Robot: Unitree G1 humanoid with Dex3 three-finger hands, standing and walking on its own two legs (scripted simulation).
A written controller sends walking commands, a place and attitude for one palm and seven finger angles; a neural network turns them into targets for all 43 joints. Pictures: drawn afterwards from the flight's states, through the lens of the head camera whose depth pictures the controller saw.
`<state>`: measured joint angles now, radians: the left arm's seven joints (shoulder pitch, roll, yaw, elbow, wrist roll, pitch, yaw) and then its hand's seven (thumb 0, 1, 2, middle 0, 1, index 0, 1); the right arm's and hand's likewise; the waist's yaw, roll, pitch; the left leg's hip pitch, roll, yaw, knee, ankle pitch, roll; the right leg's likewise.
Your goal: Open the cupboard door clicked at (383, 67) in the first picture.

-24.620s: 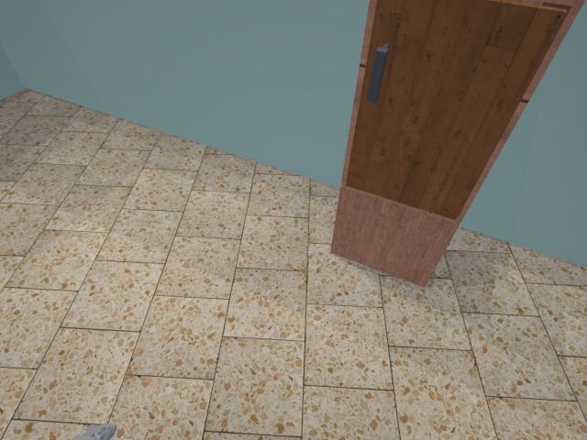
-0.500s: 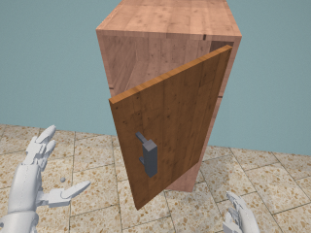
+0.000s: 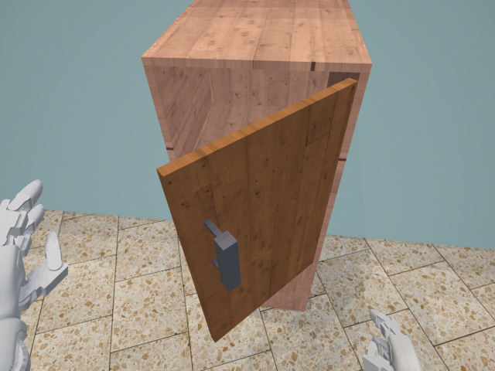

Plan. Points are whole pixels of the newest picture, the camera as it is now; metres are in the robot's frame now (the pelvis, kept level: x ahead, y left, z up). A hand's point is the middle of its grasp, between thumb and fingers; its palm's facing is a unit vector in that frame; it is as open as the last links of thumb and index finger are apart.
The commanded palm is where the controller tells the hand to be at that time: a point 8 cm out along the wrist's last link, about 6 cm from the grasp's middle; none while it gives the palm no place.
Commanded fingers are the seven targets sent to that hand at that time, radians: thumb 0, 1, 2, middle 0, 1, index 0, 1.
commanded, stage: draw the hand back to the body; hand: left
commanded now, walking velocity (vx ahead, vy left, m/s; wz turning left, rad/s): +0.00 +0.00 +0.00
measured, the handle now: (220, 254) +0.28 +0.09 +0.06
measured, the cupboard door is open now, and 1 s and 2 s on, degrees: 46 46 46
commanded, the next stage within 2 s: step back with the hand held close in 0.20 s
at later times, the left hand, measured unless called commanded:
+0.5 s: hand (59, 276) +0.17 +0.26 +0.15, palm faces +0.40 -0.79 -0.47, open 7.4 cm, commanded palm +0.12 +0.30 +0.17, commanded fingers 0.00 0.90 0.90 -0.20 -0.30 -0.20 -0.30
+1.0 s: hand out of the picture +0.09 +0.29 +0.15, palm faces +0.42 -0.75 -0.51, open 7.4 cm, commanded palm +0.03 +0.33 +0.17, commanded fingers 0.00 0.90 0.90 -0.20 -0.30 -0.20 -0.30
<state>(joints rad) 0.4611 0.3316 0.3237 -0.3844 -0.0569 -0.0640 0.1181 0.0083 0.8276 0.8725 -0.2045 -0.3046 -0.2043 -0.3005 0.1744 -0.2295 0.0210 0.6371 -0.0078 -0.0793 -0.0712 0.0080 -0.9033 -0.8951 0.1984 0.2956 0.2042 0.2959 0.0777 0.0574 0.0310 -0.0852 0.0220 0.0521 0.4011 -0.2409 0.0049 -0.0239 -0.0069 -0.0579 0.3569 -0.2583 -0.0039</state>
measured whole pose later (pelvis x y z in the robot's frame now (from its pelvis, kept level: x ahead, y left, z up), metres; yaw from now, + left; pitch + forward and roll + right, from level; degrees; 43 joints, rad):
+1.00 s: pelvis -0.11 +0.02 -0.02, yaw +0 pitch -2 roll -2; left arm 0.55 0.41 0.43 -0.53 -0.01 -0.19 0.15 0.01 0.89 0.90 -0.21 -0.31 -0.21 -0.30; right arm 0.21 -0.20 0.01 0.55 0.01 -0.06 -0.08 0.01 -0.90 -0.90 0.20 0.30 0.20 0.30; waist 0.01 0.01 0.08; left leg -0.41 0.01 0.06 0.61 -0.20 0.05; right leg -0.35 -0.02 -0.04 0.58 -0.20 0.02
